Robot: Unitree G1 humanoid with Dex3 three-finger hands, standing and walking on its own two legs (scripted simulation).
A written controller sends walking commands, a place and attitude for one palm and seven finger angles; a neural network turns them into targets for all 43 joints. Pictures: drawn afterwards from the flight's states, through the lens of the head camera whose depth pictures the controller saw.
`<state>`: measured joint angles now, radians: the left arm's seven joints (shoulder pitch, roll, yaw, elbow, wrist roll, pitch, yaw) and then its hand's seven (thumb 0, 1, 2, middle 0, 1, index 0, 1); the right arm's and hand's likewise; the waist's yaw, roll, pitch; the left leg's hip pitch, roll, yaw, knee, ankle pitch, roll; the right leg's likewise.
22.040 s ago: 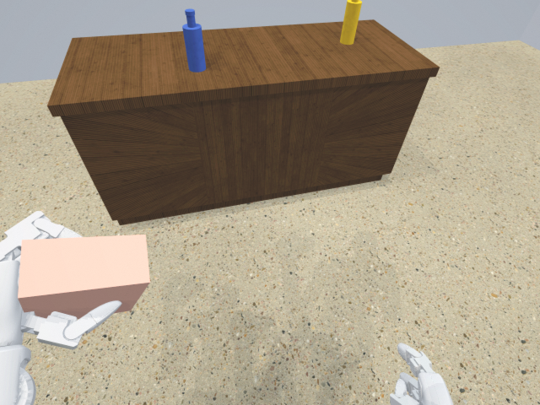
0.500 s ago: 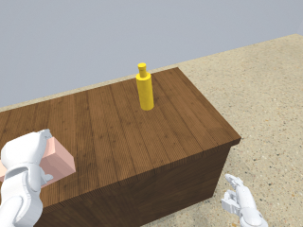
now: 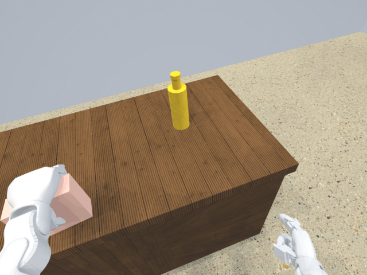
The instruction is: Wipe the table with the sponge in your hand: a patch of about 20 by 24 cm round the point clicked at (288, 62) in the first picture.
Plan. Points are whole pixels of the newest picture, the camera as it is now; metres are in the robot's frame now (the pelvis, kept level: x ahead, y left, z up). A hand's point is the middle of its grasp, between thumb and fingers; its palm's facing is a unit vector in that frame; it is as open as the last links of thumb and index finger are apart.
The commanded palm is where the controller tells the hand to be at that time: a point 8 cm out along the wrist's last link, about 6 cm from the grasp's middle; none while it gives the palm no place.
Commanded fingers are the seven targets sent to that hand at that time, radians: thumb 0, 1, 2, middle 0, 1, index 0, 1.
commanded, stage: move the sponge above the wiping area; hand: left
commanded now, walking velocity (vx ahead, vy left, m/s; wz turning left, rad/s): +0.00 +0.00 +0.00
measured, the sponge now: (55, 212) +0.21 +0.34 +0.03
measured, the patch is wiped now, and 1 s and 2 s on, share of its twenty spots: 0.00 0.00 0.00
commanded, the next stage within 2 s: none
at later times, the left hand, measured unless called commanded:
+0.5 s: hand (53, 205) +0.21 +0.33 +0.05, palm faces -0.08 -0.12 -0.99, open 9.5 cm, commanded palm +0.19 +0.33 +0.12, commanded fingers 0.00 0.10 1.30 -1.20 -1.60 -1.20 -1.60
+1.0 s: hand (50, 205) +0.21 +0.34 +0.04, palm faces -0.07 -0.06 -1.00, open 9.5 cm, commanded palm +0.20 +0.35 +0.10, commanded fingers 0.00 0.10 1.30 -1.20 -1.60 -1.20 -1.60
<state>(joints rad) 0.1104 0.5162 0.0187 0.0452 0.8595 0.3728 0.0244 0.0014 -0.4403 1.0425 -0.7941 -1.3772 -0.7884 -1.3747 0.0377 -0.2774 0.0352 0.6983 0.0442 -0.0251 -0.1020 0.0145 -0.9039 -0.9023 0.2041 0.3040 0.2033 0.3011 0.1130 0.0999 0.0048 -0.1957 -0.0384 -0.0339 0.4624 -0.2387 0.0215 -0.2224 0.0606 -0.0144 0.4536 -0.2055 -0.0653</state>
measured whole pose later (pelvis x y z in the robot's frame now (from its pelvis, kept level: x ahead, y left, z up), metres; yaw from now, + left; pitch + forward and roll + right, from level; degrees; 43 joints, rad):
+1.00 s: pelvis +0.01 +0.01 +0.00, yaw +0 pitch +0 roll -1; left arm 0.17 0.50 0.04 0.06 0.94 0.19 0.10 0.00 -0.44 1.04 -0.79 -1.38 -0.79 -1.38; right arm 0.06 -0.26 0.02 0.72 0.02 -0.02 -0.09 0.01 -0.90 -0.90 0.20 0.30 0.20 0.30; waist 0.14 0.07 0.00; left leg -0.21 -0.05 -0.04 0.47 -0.25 0.04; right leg -0.22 0.05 -0.02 0.43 -0.21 -0.05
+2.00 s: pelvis +0.01 +0.02 +0.00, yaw +0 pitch +0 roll -1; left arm 0.15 0.50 0.07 0.09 0.89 0.30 0.14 0.00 -0.44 1.05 -0.79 -1.38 -0.79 -1.38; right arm 0.04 -0.24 0.02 0.72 0.04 0.01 -0.07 0.01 -0.90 -0.90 0.20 0.30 0.20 0.30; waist 0.12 0.08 -0.02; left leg -0.21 -0.05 -0.03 0.46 -0.24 0.04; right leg -0.22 0.05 0.00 0.42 -0.19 -0.04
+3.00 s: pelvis +0.00 +0.01 +0.00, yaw +0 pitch -1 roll +0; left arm 0.18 0.49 0.04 0.10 0.91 0.19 0.08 0.00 -0.44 1.05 -0.79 -1.38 -0.79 -1.38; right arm 0.06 -0.26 0.01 0.71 0.03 -0.03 -0.09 0.01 -0.90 -0.90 0.20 0.30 0.20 0.30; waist 0.13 0.09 0.00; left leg -0.21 -0.04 -0.04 0.46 -0.24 0.03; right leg -0.22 0.06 -0.01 0.42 -0.19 -0.05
